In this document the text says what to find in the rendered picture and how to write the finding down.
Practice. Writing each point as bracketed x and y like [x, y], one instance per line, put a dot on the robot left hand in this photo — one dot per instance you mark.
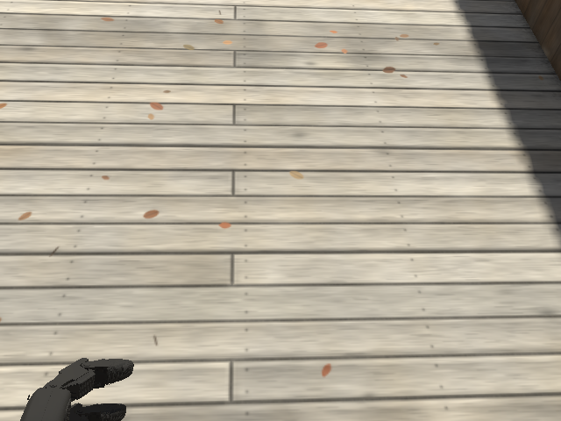
[53, 401]

